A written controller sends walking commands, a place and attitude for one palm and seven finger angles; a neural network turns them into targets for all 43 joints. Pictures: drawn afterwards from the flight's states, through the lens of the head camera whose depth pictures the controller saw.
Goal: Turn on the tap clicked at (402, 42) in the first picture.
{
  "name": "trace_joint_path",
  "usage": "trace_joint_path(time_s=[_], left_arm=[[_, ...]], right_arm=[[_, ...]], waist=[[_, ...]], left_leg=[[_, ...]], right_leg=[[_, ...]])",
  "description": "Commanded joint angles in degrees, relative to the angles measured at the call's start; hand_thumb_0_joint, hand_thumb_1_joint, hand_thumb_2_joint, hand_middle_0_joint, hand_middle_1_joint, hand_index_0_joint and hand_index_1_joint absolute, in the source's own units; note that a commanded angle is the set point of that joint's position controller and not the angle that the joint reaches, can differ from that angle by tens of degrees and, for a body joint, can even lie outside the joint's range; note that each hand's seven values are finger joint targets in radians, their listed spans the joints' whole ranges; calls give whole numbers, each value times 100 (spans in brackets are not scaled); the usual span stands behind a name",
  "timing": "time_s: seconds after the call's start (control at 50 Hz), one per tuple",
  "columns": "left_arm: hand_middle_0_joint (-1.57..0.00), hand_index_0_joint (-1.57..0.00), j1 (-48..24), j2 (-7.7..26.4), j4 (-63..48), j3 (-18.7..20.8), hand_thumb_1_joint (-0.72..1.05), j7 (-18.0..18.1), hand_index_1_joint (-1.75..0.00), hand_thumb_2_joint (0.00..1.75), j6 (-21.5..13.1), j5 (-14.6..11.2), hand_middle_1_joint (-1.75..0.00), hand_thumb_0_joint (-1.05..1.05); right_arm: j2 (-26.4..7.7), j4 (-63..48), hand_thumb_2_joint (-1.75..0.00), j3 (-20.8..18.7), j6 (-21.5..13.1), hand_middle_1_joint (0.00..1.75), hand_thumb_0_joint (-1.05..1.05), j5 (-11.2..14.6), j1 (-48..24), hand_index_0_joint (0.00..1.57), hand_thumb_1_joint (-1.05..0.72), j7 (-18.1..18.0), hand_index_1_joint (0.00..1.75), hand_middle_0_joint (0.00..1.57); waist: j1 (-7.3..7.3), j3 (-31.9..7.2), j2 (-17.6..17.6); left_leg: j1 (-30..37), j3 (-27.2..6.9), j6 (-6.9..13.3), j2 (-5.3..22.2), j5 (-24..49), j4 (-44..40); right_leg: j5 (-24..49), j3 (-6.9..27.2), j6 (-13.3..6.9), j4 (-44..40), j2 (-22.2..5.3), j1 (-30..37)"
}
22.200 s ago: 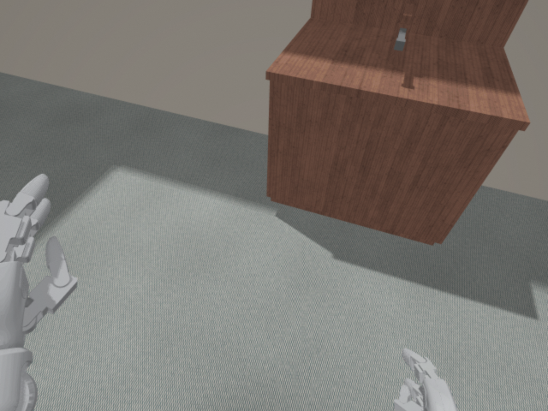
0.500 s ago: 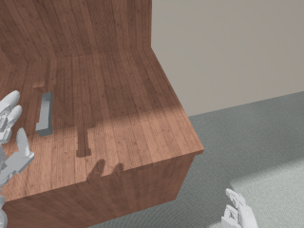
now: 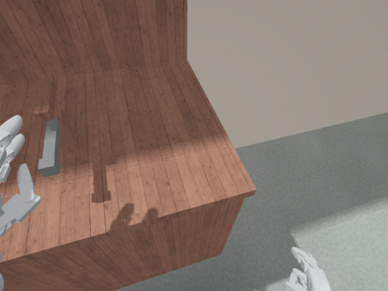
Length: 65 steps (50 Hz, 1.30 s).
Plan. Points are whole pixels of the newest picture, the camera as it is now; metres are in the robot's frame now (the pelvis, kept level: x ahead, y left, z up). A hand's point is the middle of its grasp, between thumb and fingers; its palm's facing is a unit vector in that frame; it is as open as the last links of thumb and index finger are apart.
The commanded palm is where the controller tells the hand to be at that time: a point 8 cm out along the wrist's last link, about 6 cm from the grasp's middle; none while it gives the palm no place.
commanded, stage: shuffle to correct the standing spot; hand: left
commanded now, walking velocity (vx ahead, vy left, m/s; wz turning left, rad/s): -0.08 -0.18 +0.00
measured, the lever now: (49, 166) +0.32 +0.31 +0.08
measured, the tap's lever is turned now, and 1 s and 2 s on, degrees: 0 0 0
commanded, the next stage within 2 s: come to a stop and stand still in 0.20 s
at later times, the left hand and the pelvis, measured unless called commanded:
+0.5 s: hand out of the picture +0.24 +0.29 +0.18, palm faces +0.44 -0.78 -0.44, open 7.4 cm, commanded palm +0.16 +0.28 +0.18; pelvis -0.01 +0.00 +0.00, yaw -1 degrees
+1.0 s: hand out of the picture +0.22 +0.33 +0.16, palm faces +0.37 -0.86 -0.35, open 7.4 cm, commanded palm +0.16 +0.37 +0.18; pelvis +0.00 +0.09 +0.01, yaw -1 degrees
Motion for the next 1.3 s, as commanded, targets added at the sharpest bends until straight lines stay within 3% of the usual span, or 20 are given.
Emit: trace_joint_path(time_s=[0.0, 0.16, 0.3, 0.32, 0.34, 0.36, 0.38, 0.4, 0.44, 0.48, 0.56, 0.58, 0.62, 0.74, 0.8, 0.9, 0.98, 1.08, 1.18, 1.28], left_arm=[[-20, -20, -371, 877, -1031, 631, 90, 84, -30, 90, -368, 7, -30, 0], [-20, -20, -122, 1001, -1197, 776, 90, 40, -30, 90, -338, -4, -30, 0], [-20, -20, -193, 894, -1084, 668, 90, 93, -30, 90, -323, -65, -30, 0], [-20, -20, -5855, 5206, -1594, 3860, 90, -142, -30, 90, -992, 821, -30, 0], [-20, -20, -2998, 2044, 1348, 1796, 90, -423, -30, 90, -761, 314, -30, 0], [-20, -20, -1461, 1927, 1241, 1782, 90, -383, -30, 90, -762, 189, -30, 0], [-20, -20, -1138, 752, 1675, 748, 90, -437, -30, 90, -630, 114, -30, 0], [-20, -20, -1467, 957, 891, 669, 90, -480, -30, 90, -738, 195, -30, 0], [-20, -20, -1132, 581, 248, 271, 90, -464, -30, 90, -910, 124, -30, 0], [-20, -20, -861, 168, -326, -143, 90, -384, -30, 90, -948, 94, -30, 0], [-20, -20, -1023, 1135, -846, 862, 90, -129, -30, 90, -1025, 232, -30, 0], [-20, -20, -1050, 1606, -1016, 1322, 90, -26, -30, 90, -1046, 234, -30, 0], [-20, -20, -1094, 1307, -967, 1179, 90, 0, -30, 90, -1101, 190, -30, 0], [-20, -20, -1363, 834, -596, 800, 90, -24, -30, 90, -1177, 274, -30, 0], [-20, -20, -1261, 382, -268, 284, 90, -93, -30, 90, -1075, 369, -30, 0], [-20, -20, -1167, 362, -212, 180, 90, -91, -30, 90, -938, 452, -30, 0], [-20, -20, -1509, 868, -847, 627, 90, -28, -30, 90, -973, 482, -30, 0], [-20, -20, -1378, 925, -1150, 708, 90, 4, -30, 90, -1009, 447, -30, 0], [-20, -20, -843, 655, -734, 588, 90, 8, -30, 90, -935, 400, -30, 0], [-20, -20, -834, 562, -435, 499, 90, 20, -30, 90, -853, 395, -30, 0]], right_arm=[[-638, -933, -90, -171, -322, 30, 0, -46, -557, 20, -90, -22, 30, 20], [-648, -1068, -90, -261, -353, 30, 0, -5, -502, 20, -90, 25, 30, 20], [-598, -961, -90, -174, -312, 30, 0, -22, -507, 20, -90, -8, 30, 20], [-764, -133, -90, -457, -940, 30, 0, -246, 574, 20, -90, -111, 30, 20], [-483, -487, -90, -350, -957, 30, 0, -150, -152, 20, -90, -130, 30, 20], [-714, -739, -90, -443, -922, 30, 0, -62, 7, 20, -90, -34, 30, 20], [-717, -699, -90, -431, -879, 30, 0, 40, -173, 20, -90, 83, 30, 20], [-852, -772, -90, -429, -848, 30, 0, -5, -79, 20, -90, 120, 30, 20], [-770, -828, -90, -328, -911, 30, 0, 24, -230, 20, -90, 241, 30, 20], [-629, -903, -90, -225, -964, 30, 0, 95, -587, 20, -90, 348, 30, 20], [-635, -963, -90, -212, -976, 30, 0, -25, -617, 20, -90, 222, 30, 20], [-631, -904, -90, -178, -931, 30, 0, -41, -706, 20, -90, 171, 30, 20], [-572, -962, -90, -160, -924, 30, 0, -76, -668, 20, -90, 89, 30, 20], [-648, -810, -90, -102, -1043, 30, 0, -100, -562, 20, -90, 51, 30, 20], [-664, -738, -90, -93, -1109, 30, 0, -95, -444, 20, -90, 111, 30, 20], [-676, -716, -90, -98, -1021, 30, 0, -111, -394, 20, -90, 188, 30, 20], [-637, -760, -90, -75, -940, 30, 0, -101, -573, 20, -90, 151, 30, 20], [-555, -825, -90, -47, -898, 30, 0, -138, -603, 20, -90, 126, 30, 20], [-591, -803, -90, -86, -838, 30, 0, -104, -525, 20, -90, 155, 30, 20], [-663, -808, -90, -125, -719, 30, 0, -36, -571, 20, -90, 115, 30, 20]], waist=[[-5, -674, 523], [43, -999, 377], [-45, -828, 235], [309, -56, -1193], [266, -795, -993], [492, -721, -837], [346, -827, -91], [376, -1055, 139], [413, -1204, 250], [408, -1128, 175], [345, -773, -782], [333, -624, -667], [231, -492, -312], [224, -566, 1077], [200, -515, 866], [180, -618, 190], [183, -837, 449], [213, -1028, 921], [193, -986, 706], [141, -771, 313]], left_leg=[[536, -780, 519, 693, 734, -620], [695, -638, 449, 677, 1171, -338], [711, -443, 375, 356, 238, -161], [151, 572, 256, 7, 412, -283], [218, 305, 392, -491, 1023, 32], [242, 344, 260, -278, 852, 295], [450, 468, 259, -275, 831, 237], [508, 455, 355, -252, 771, -26], [784, 322, 499, -80, 1060, -332], [1135, 130, 638, 166, 1284, -443], [764, 111, 420, -261, -67, -205], [847, 69, 396, -297, -193, -185], [905, -45, 384, -316, -257, -242], [412, -810, 559, 432, -810, -1681], [457, -858, 520, 561, -540, -1789], [789, -772, 329, 522, 253, -1634], [1185, -644, 101, 406, 978, -1519], [1425, -545, 55, 408, 1593, -1347], [1445, -501, 5, 431, 1861, -1272], [1039, -437, 51, 267, 1068, -1338]], right_leg=[[911, 654, 379, -579, -913, -2], [1407, 733, 326, -617, -1030, 243], [902, 1008, 134, -845, -1253, -191], [2149, 1086, 1158, -1541, -926, -361], [2216, 1255, 615, -1003, -1281, 138], [3137, 1753, 722, -998, -1373, 279], [3852, 1629, 560, -562, -1495, 585], [3846, 1451, 758, -382, -1475, 703], [3261, 1082, 1091, -232, -1281, 691], [2353, 919, 1149, -79, -1062, 352], [97, 1283, 655, -1090, -1207, -118], [-367, 1425, 482, -1291, -1303, -416], [-991, 1524, 272, -1405, -1375, -610], [-8, 559, 422, -307, -733, 368], [242, 364, 476, -210, -723, 368], [475, 311, 507, -407, -750, 286], [603, 264, 489, -407, -749, 298], [560, 187, 450, -400, -778, 350], [595, 165, 449, -524, -792, 335], [961, 297, 446, -749, -852, 520]])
